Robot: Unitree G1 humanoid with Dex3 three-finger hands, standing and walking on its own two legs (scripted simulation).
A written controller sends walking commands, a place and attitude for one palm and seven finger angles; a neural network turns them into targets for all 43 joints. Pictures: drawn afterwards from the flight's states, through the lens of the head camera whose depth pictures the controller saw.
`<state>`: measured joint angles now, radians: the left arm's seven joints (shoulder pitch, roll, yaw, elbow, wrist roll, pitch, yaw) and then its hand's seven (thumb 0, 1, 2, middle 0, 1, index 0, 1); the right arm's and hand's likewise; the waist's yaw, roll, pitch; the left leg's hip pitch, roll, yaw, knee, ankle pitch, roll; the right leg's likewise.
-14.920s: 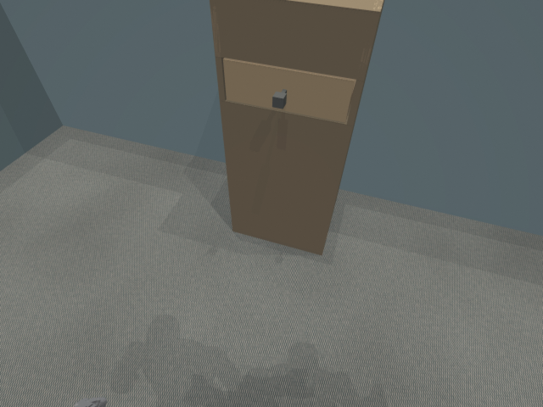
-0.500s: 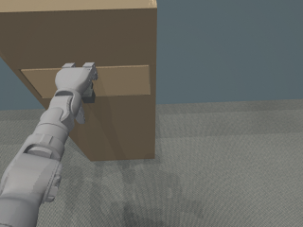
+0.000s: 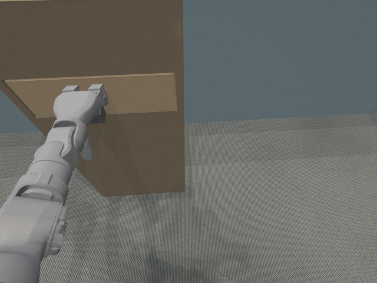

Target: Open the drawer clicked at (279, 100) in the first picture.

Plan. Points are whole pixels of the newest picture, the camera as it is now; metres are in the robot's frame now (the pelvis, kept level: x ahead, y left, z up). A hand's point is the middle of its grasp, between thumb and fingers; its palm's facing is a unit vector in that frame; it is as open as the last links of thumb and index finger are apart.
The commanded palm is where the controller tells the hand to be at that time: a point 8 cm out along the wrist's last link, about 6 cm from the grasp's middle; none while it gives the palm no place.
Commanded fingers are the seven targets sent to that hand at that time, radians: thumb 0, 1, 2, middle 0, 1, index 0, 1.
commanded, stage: lower the fingers behind the handle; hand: left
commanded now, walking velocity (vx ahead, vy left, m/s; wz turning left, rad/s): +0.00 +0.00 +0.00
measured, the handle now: (97, 108) +0.53 +0.20 +0.01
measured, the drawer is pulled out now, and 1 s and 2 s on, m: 0.00 0.00 0.00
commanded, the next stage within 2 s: close the thumb around the handle in 0.92 s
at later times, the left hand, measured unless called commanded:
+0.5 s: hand (93, 127) +0.48 +0.21 -0.01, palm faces -0.08 -0.04 -1.00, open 13.8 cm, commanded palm +0.47 +0.22 +0.05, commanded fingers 0.00 -0.50 0.30 -0.30 -1.20 -0.30 -1.20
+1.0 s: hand (94, 126) +0.48 +0.21 -0.01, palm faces -0.07 -0.03 -1.00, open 13.8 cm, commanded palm +0.47 +0.21 +0.05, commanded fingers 0.00 -0.50 0.30 -0.30 -1.20 -0.30 -1.20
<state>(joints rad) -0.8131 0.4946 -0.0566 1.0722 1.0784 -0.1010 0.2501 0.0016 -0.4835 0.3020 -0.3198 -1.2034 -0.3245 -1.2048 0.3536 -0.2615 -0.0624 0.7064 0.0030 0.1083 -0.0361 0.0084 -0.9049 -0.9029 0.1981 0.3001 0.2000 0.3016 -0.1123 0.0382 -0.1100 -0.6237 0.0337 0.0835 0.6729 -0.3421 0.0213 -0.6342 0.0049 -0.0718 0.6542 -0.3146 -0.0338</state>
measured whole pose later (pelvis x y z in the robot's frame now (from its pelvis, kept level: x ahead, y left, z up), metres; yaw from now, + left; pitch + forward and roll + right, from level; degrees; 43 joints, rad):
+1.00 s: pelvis +0.00 +0.02 -0.02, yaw +0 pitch +21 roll -2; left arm -0.85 0.45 -0.06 1.12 1.11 -0.05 0.36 0.00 -0.48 0.30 -0.32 -1.20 -0.32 -1.20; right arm 0.37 -0.25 -0.06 0.72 -0.02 0.11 0.00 0.01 -0.90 -0.90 0.20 0.30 0.20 0.30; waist -0.13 0.05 -0.14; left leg -0.78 0.03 0.08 0.82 -0.40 0.04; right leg -0.78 0.00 -0.07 0.77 -0.35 -0.01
